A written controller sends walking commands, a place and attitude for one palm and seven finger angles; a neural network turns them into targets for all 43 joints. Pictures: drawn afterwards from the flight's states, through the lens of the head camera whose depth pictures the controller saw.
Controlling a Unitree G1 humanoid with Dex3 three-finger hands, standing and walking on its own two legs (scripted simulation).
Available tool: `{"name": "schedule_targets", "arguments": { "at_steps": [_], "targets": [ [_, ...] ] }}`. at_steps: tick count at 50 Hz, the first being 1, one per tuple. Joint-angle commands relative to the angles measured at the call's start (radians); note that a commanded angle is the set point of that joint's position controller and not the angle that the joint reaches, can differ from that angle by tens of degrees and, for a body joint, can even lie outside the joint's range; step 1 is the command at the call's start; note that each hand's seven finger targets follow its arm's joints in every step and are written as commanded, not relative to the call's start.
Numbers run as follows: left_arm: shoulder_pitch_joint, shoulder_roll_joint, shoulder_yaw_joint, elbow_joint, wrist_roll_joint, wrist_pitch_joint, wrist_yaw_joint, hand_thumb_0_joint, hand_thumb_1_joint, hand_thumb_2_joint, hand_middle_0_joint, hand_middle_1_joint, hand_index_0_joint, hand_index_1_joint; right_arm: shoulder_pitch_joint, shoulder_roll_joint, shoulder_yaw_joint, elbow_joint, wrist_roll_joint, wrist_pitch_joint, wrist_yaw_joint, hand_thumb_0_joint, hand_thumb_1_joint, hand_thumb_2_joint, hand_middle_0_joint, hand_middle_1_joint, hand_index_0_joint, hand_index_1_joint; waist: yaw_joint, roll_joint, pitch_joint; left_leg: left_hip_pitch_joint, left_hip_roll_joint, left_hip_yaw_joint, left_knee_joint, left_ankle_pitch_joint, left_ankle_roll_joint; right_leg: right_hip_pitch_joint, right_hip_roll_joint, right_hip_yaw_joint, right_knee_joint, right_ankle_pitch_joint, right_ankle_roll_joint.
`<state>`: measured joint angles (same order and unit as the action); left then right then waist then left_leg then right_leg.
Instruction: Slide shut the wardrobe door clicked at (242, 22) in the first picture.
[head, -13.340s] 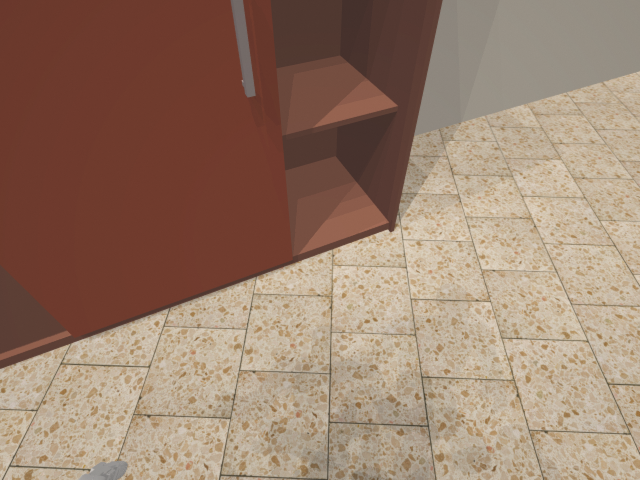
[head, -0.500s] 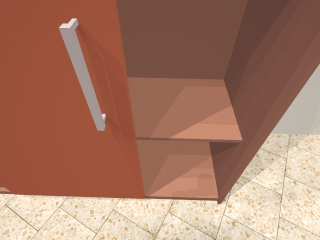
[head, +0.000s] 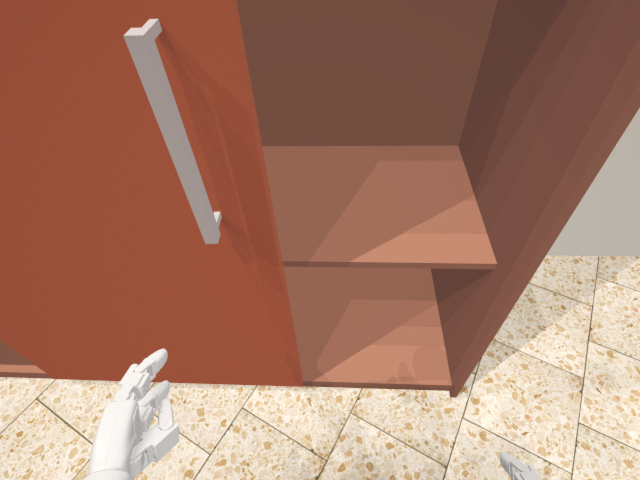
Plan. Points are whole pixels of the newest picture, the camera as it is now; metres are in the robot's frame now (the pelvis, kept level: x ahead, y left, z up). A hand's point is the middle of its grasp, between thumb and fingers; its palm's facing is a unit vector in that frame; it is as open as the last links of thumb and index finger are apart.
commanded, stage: raise the hand with hooked fingers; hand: left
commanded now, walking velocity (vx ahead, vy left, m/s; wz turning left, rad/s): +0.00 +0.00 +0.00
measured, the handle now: (187, 150) +0.48 +0.19 +0.18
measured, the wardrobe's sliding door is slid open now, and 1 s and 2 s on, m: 0.45 0.45 0.45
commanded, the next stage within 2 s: move the hooked fingers beside the handle in 1.92 s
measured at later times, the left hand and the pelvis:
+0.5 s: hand (150, 419) +0.18 +0.19 +0.05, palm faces -0.05 -1.00 -0.07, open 10.2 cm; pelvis -0.05 +0.00 -0.04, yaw +1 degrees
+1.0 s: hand (79, 357) +0.22 +0.25 +0.11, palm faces +0.03 -1.00 -0.09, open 13.1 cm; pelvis -0.03 +0.02 -0.01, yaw +0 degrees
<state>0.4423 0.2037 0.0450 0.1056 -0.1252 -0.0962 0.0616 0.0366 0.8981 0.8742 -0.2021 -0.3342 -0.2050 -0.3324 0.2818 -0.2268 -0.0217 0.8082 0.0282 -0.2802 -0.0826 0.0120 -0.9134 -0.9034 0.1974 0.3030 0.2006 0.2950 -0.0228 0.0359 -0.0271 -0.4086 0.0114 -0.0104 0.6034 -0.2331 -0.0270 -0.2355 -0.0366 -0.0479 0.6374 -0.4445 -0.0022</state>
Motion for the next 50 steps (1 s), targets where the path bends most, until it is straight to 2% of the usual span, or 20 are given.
{"name": "schedule_targets", "arguments": {
  "at_steps": [1,2,3,4,6,8,9,12,13,15,18,20,22,23,28,35,38,39,43,50],
  "targets": [
    [0.143,-0.084,0.026,0.056,-0.069,-0.284,-0.196,0.0,0.667,0.8,-0.217,-0.45,-0.217,-0.45,-0.137,-0.121,-0.067,-0.211,-0.029,-0.064,0.027,0.0,-0.9,-0.9,0.2,0.3,0.2,0.3,0.034,-0.34,-0.036,-0.102,-0.012,0.007,0.158,0.098,0.032,-0.386,0.044,-0.063,0.079,0.34,0.019],
    [0.149,-0.07,0.051,0.049,-0.106,-0.358,-0.271,0.0,0.643,0.79,-0.218,-0.465,-0.218,-0.465,-0.159,-0.126,-0.071,-0.239,-0.029,-0.062,0.04,0.0,-0.9,-0.9,0.2,0.3,0.2,0.3,0.055,-0.319,-0.073,-0.158,-0.017,0.013,0.19,0.057,0.024,-0.391,0.037,-0.046,0.118,0.319,0.015],
    [0.173,-0.002,0.13,0.087,-0.138,-0.408,-0.354,0.0,0.62,0.78,-0.22,-0.48,-0.22,-0.48,-0.171,-0.133,-0.076,-0.268,-0.017,-0.055,0.056,0.0,-0.9,-0.9,0.2,0.3,0.2,0.3,0.093,-0.21,-0.106,-0.185,-0.026,0.02,0.23,0.066,0.013,-0.36,0.02,-0.005,0.161,0.364,-0.002],
    [0.154,0.042,0.163,0.02,-0.158,-0.428,-0.403,0.0,0.597,0.77,-0.222,-0.495,-0.222,-0.495,-0.185,-0.141,-0.078,-0.32,-0.014,-0.046,0.064,0.0,-0.9,-0.9,0.2,0.3,0.2,0.3,0.101,-0.126,-0.167,-0.187,-0.035,0.042,0.249,0.059,0.016,-0.336,0.011,0.01,0.18,0.348,-0.008],
    [0.107,0.111,0.217,-0.08,-0.162,-0.358,-0.413,0.0,0.55,0.75,-0.225,-0.525,-0.225,-0.525,-0.218,-0.138,-0.073,-0.413,0.002,-0.009,0.059,0.0,-0.9,-0.9,0.2,0.3,0.2,0.3,0.111,-0.071,-0.214,-0.178,-0.044,0.076,0.247,0.005,0.032,-0.322,0.013,0.027,0.156,0.216,-0.006],
    [0.0,0.142,0.231,-0.183,-0.164,-0.285,-0.37,0.0,0.503,0.73,-0.228,-0.555,-0.228,-0.555,-0.224,-0.132,-0.062,-0.46,0.005,0.032,0.039,0.0,-0.9,-0.9,0.2,0.3,0.2,0.3,0.091,-0.093,-0.174,-0.193,-0.039,0.062,0.244,-0.073,0.04,-0.358,0.02,0.053,0.114,0.062,0.0],
    [-0.079,0.113,0.187,-0.264,-0.166,-0.275,-0.34,0.0,0.48,0.72,-0.23,-0.57,-0.23,-0.57,-0.215,-0.123,-0.051,-0.483,0.008,0.041,0.032,0.0,-0.9,-0.9,0.2,0.3,0.2,0.3,0.06,-0.048,-0.156,-0.183,-0.034,0.059,0.244,-0.113,0.045,-0.39,0.02,0.068,0.094,-0.007,0.002],
    [-0.25,0.133,0.186,-0.42,-0.136,-0.336,-0.246,0.0,0.41,0.69,-0.235,-0.615,-0.235,-0.615,-0.147,-0.105,-0.039,-0.461,-0.005,0.042,0.008,0.0,-0.9,-0.9,0.2,0.3,0.2,0.3,0.011,0.018,-0.157,-0.128,-0.002,0.02,0.249,-0.142,0.056,-0.459,0.041,0.056,0.099,-0.063,-0.007],
    [-0.346,0.171,0.193,-0.473,-0.128,-0.368,-0.237,0.0,0.387,0.68,-0.237,-0.63,-0.237,-0.63,-0.13,-0.111,-0.034,-0.444,-0.011,0.035,0.0,0.0,-0.9,-0.9,0.2,0.3,0.2,0.3,-0.011,-0.007,-0.165,-0.137,0.006,0.002,0.264,-0.149,0.06,-0.478,0.049,0.055,0.11,-0.069,-0.007],
    [-0.362,0.159,0.163,-0.456,-0.128,-0.41,-0.255,0.0,0.34,0.66,-0.24,-0.66,-0.24,-0.66,-0.108,-0.106,-0.021,-0.415,-0.01,0.009,-0.011,0.0,-0.9,-0.9,0.2,0.3,0.2,0.3,-0.028,0.07,-0.179,-0.101,0.009,-0.007,0.268,-0.13,0.061,-0.47,0.057,0.055,0.109,-0.042,-0.018],
    [-0.366,0.177,0.141,-0.363,-0.143,-0.386,-0.33,0.0,0.27,0.63,-0.245,-0.705,-0.245,-0.705,-0.104,-0.132,-0.005,-0.377,-0.001,-0.027,-0.018,0.0,-0.9,-0.9,0.2,0.3,0.2,0.3,-0.038,0.071,-0.172,-0.081,0.011,-0.022,0.251,-0.128,0.062,-0.453,0.062,0.045,0.088,-0.016,-0.014],
    [-0.348,0.178,0.141,-0.295,-0.166,-0.32,-0.376,0.0,0.223,0.61,-0.248,-0.735,-0.248,-0.735,-0.119,-0.138,0.006,-0.368,0.008,-0.044,-0.02,0.0,-0.9,-0.9,0.2,0.3,0.2,0.3,-0.026,0.063,-0.139,-0.086,0.005,-0.028,0.216,-0.15,0.06,-0.42,0.056,0.048,0.046,-0.035,-0.01],
    [-0.322,0.21,0.195,-0.237,-0.191,-0.245,-0.399,0.0,0.177,0.59,-0.252,-0.765,-0.252,-0.765,-0.128,-0.142,0.008,-0.359,0.012,-0.053,-0.025,0.0,-0.9,-0.9,0.2,0.3,0.2,0.3,0.0,0.0,-0.153,-0.09,0.001,-0.028,0.189,-0.146,0.061,-0.371,0.046,0.062,0.003,-0.06,-0.001],
    [-0.279,0.238,0.238,-0.185,-0.195,-0.203,-0.406,0.0,0.153,0.58,-0.253,-0.78,-0.253,-0.78,-0.136,-0.143,0.006,-0.354,0.015,-0.056,-0.025,0.0,-0.9,-0.9,0.2,0.3,0.2,0.3,0.026,0.011,-0.148,-0.085,0.0,-0.027,0.174,-0.136,0.06,-0.351,0.047,0.061,-0.007,-0.06,-0.004],
    [-0.28,0.275,0.332,-0.241,-0.219,-0.152,-0.366,0.0,0.037,0.53,-0.262,-0.855,-0.262,-0.855,-0.146,-0.131,0.006,-0.351,0.01,-0.069,-0.014,0.0,-0.9,-0.9,0.2,0.3,0.2,0.3,0.062,-0.022,-0.139,-0.042,-0.001,-0.02,0.108,-0.073,0.056,-0.293,0.051,0.017,-0.02,0.01,-0.001],
    [-0.308,0.261,0.322,-0.312,-0.212,-0.183,-0.354,0.0,-0.127,0.46,-0.273,-0.96,-0.273,-0.96,-0.108,-0.146,-0.003,-0.338,0.013,-0.107,-0.001,0.0,-0.9,-0.9,0.2,0.3,0.2,0.3,0.039,0.014,-0.181,0.057,-0.002,-0.004,0.066,-0.026,0.059,-0.265,0.06,-0.016,-0.025,0.116,0.004],
    [-0.338,0.298,0.344,-0.298,-0.215,-0.157,-0.373,0.0,-0.197,0.43,-0.278,-1.005,-0.278,-1.005,-0.103,-0.159,-0.003,-0.326,0.014,-0.112,-0.009,0.0,-0.9,-0.9,0.2,0.3,0.2,0.3,0.041,-0.004,-0.16,0.075,-0.001,-0.009,0.047,-0.015,0.062,-0.243,0.061,-0.017,-0.043,0.14,0.004],
    [-0.361,0.289,0.335,-0.321,-0.219,-0.15,-0.381,0.0,-0.22,0.42,-0.28,-1.02,-0.28,-1.02,-0.109,-0.158,0.0,-0.33,0.018,-0.114,-0.009,0.0,-0.9,-0.9,0.2,0.3,0.2,0.3,0.038,0.032,-0.164,0.091,-0.004,-0.007,0.039,-0.012,0.061,-0.239,0.059,-0.019,-0.048,0.151,0.003],
    [-0.422,0.344,0.384,-0.333,-0.227,-0.116,-0.391,0.0,-0.313,0.38,-0.287,-1.08,-0.287,-1.08,-0.114,-0.164,0.005,-0.319,0.019,-0.115,-0.02,0.0,-0.9,-0.9,0.2,0.3,0.2,0.3,0.047,0.047,-0.168,0.136,-0.002,-0.013,0.012,0.009,0.061,-0.202,0.063,-0.026,-0.067,0.175,0.0],
    [-0.521,0.367,0.401,-0.3,-0.237,-0.034,-0.429,0.0,-0.477,0.31,-0.298,-1.185,-0.298,-1.185,-0.136,-0.162,0.02,-0.319,0.029,-0.107,-0.028,0.0,-0.9,-0.9,0.2,0.3,0.2,0.3,0.051,0.081,-0.148,0.196,-0.005,-0.017,-0.037,0.04,0.057,-0.164,0.069,-0.037,-0.107,0.231,-0.003]
  ]
}}
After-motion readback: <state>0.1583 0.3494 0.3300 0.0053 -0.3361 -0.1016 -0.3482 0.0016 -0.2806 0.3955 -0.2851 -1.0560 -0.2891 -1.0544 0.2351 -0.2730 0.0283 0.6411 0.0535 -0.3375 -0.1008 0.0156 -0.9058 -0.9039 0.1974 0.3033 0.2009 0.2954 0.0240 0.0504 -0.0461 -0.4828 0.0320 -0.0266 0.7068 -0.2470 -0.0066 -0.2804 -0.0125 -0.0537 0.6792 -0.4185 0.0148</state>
